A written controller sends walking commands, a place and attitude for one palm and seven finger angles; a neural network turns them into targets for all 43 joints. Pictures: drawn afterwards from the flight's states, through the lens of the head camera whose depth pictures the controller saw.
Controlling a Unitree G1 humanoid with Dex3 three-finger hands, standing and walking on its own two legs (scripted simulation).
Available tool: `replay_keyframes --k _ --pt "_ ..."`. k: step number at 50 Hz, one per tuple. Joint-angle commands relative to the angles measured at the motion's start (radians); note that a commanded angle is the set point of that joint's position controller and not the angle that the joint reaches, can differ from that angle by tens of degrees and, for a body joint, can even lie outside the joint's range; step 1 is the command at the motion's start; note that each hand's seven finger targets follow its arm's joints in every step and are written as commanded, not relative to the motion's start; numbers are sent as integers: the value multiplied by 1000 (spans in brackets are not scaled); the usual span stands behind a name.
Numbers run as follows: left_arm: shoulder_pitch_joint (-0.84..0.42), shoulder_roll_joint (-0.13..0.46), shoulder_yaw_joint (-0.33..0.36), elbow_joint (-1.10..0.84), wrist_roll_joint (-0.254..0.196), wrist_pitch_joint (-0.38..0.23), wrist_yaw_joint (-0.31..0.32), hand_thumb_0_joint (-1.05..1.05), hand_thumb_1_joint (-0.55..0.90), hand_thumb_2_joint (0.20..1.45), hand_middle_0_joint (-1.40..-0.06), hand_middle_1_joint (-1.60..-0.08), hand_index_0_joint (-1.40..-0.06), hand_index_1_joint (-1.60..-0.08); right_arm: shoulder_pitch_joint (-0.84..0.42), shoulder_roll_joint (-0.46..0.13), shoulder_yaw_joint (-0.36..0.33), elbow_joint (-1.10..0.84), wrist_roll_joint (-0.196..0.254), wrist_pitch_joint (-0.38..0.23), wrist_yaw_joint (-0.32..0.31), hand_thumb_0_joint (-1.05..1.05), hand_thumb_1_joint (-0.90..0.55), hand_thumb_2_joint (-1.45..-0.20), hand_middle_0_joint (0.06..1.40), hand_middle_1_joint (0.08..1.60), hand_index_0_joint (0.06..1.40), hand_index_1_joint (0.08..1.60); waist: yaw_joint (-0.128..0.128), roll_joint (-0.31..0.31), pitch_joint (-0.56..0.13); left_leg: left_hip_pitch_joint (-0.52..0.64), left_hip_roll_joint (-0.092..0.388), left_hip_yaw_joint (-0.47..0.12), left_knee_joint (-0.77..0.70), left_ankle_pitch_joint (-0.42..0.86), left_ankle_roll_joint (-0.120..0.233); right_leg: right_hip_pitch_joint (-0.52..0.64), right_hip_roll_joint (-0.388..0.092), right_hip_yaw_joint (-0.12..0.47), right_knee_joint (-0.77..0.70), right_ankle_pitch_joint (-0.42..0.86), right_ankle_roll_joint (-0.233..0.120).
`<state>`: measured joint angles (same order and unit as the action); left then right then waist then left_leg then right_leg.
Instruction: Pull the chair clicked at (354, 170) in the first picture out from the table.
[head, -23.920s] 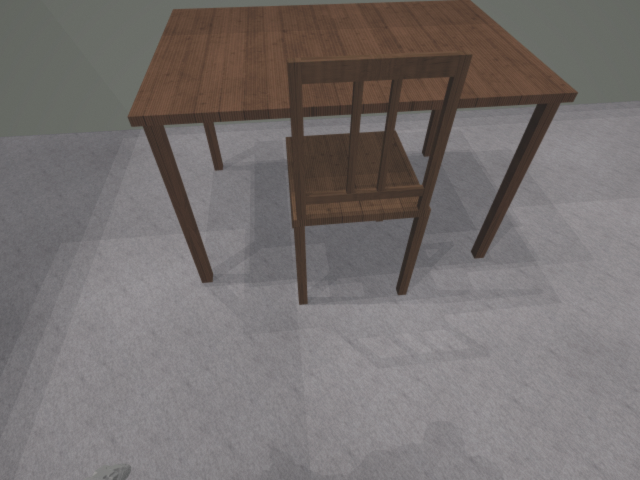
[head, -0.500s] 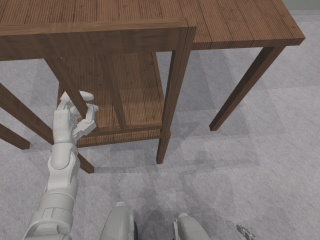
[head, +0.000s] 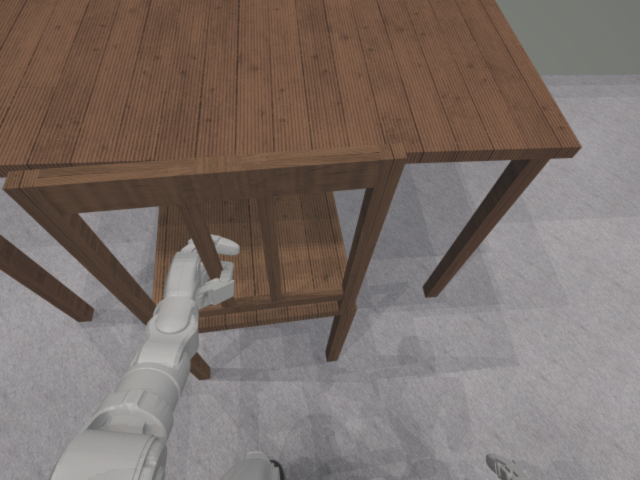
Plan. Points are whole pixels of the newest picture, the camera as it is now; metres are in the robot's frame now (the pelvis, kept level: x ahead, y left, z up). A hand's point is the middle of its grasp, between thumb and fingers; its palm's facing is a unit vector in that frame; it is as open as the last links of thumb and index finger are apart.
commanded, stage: step backward, pulling the chair out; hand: left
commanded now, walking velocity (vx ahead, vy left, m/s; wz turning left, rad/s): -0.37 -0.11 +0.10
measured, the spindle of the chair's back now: (212, 263) +0.41 +0.15 -0.06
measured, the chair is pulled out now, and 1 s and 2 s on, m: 0.05 0.18 0.25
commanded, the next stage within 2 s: none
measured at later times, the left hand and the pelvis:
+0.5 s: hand (248, 346) +0.29 +0.09 -0.06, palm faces -0.04 -0.99 -0.14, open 5.0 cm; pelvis -0.07 -0.02 +0.01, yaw +0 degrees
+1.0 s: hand (246, 376) +0.25 +0.09 -0.06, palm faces +0.00 -0.98 -0.18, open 5.2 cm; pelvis -0.10 -0.03 +0.01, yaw +1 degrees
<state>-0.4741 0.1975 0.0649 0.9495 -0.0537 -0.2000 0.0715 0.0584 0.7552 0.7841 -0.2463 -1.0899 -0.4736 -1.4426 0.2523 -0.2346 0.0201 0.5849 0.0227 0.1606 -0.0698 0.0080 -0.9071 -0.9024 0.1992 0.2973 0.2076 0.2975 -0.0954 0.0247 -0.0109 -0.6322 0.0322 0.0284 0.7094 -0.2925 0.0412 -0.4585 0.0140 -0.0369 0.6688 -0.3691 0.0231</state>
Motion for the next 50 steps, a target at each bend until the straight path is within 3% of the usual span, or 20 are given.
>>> replay_keyframes --k 1,5,8,11,13,14,15,18,19,21,29,33,36,39,42,43,44,46,48,50 --pt "-232 123 -15 -151 33 -54 0 0 900 900 -500 -1450 -500 -1450 67 -139 -63 -48 -11 -33 -9 0 -900 -900 200 300 200 300 31 254 -411 609 151 -213 -78 870 33 -46 -18 20 -37 178 -17" --pt "-163 127 -3 -193 28 -63 -10 0 900 900 -500 -1450 -500 -1450 52 -141 -66 -53 -14 -49 -5 0 -900 -900 200 300 200 300 39 225 -449 646 165 -217 -91 906 35 6 -17 23 -76 213 -19" --pt "-141 131 2 -247 30 -72 -15 0 900 900 -500 -1450 -500 -1450 44 -138 -68 -59 -10 -54 -4 0 -900 -900 200 300 200 300 35 164 -488 643 151 -181 -70 895 25 77 -26 22 -134 369 -17" --pt "-121 140 5 -258 23 -67 -14 0 900 900 -500 -1450 -500 -1450 38 -140 -71 -67 5 -57 -15 0 -900 -900 200 300 200 300 29 50 -501 558 128 -128 -79 761 2 201 -55 37 -173 584 -20" --pt "-162 151 0 -261 23 -70 -10 0 900 900 -500 -1450 -500 -1450 32 -140 -71 -61 13 -64 -25 0 -900 -900 200 300 200 300 21 41 -491 512 112 -101 -94 660 -12 252 -88 53 -178 654 -27" --pt "-160 198 28 -247 29 -65 -2 0 900 900 -500 -1450 -500 -1450 35 -155 -77 -54 13 -64 -31 0 -900 -900 200 300 200 300 25 53 -479 504 111 -96 -101 634 -14 259 -99 60 -175 657 -27" --pt "-175 172 3 -239 26 -63 1 0 900 900 -500 -1450 -500 -1450 27 -145 -71 -49 16 -65 -31 0 -900 -900 200 300 200 300 22 89 -467 508 111 -91 -107 623 -14 250 -105 67 -173 655 -24" --pt "-239 167 -23 -213 27 -64 6 0 900 900 -500 -1450 -500 -1450 16 -141 -67 -29 18 -74 -35 0 -900 -900 200 300 200 300 22 101 -414 502 105 -94 -125 549 -8 205 -103 72 -195 548 -7" --pt "-245 198 -3 -198 26 -60 12 0 900 900 -500 -1450 -500 -1450 17 -153 -71 -21 19 -76 -40 0 -900 -900 200 300 200 300 26 105 -397 499 104 -99 -128 528 -7 198 -106 77 -206 523 -5" --pt "-269 168 -34 -164 20 -59 13 0 900 900 -500 -1450 -500 -1450 6 -144 -66 -9 25 -88 -42 0 -900 -900 200 300 200 300 27 78 -357 477 92 -96 -138 445 -9 183 -114 81 -226 461 -2" --pt "-306 153 -54 -91 7 -82 26 0 900 900 -500 -1450 -500 -1450 -26 -161 -71 24 29 -164 -60 0 -900 -900 200 300 200 300 39 57 -242 450 93 -152 -231 108 2 89 -98 88 -279 42 -24" --pt "-325 92 -95 -96 3 -90 25 0 900 900 -500 -1450 -500 -1450 -32 -152 -61 23 21 -196 -62 0 -900 -900 200 300 200 300 44 93 -251 425 146 -234 -318 14 31 97 -49 64 -168 -26 -29" --pt "-327 95 -88 -96 6 -85 29 0 900 900 -500 -1450 -500 -1450 -34 -154 -60 31 10 -207 -61 0 -900 -900 200 300 200 300 54 140 -258 409 193 -298 -349 -2 53 107 -37 63 -95 -36 -37" --pt "-321 122 -65 -88 13 -84 33 0 900 900 -500 -1450 -500 -1450 -18 -163 -64 45 6 -220 -62 0 -900 -900 200 300 200 300 56 118 -278 416 186 -274 -305 59 51 132 -44 73 -126 -5 -42" --pt "-339 111 -74 -91 18 -88 32 0 900 900 -500 -1450 -500 -1450 -24 -151 -62 49 6 -233 -58 0 -900 -900 200 300 200 300 54 84 -267 373 162 -223 -262 43 33 152 -71 96 -172 0 -47" --pt "-340 117 -72 -83 17 -91 33 0 900 900 -500 -1450 -500 -1450 -18 -150 -64 51 6 -237 -59 0 -900 -900 200 300 200 300 51 40 -253 348 140 -204 -234 23 22 155 -90 121 -212 -18 -52" --pt "-326 155 -46 -78 20 -93 37 0 900 900 -500 -1450 -500 -1450 -13 -154 -69 54 7 -243 -61 0 -900 -900 200 300 200 300 50 6 -255 347 115 -177 -192 15 6 156 -123 160 -260 -24 -62" --pt "-345 157 -52 -66 24 -100 42 0 900 900 -500 -1450 -500 -1450 -9 -140 -64 70 14 -249 -59 0 -900 -900 200 300 200 300 41 -126 -242 355 41 -86 -55 16 -41 133 -239 236 -336 8 -97" --pt "-349 158 -47 -50 29 -103 47 0 900 900 -500 -1450 -500 -1450 -40 -140 -59 80 13 -248 -60 0 -900 -900 200 300 200 300 55 -113 -227 346 13 -91 79 -11 -62 116 -308 244 -343 124 -128" --pt "-330 170 -37 -48 30 -97 47 0 900 900 -500 -1450 -500 -1450 -43 -140 -51 89 6 -245 -67 0 -900 -900 200 300 200 300 55 -71 -239 312 21 -117 23 13 -62 195 -298 189 -270 336 -117"
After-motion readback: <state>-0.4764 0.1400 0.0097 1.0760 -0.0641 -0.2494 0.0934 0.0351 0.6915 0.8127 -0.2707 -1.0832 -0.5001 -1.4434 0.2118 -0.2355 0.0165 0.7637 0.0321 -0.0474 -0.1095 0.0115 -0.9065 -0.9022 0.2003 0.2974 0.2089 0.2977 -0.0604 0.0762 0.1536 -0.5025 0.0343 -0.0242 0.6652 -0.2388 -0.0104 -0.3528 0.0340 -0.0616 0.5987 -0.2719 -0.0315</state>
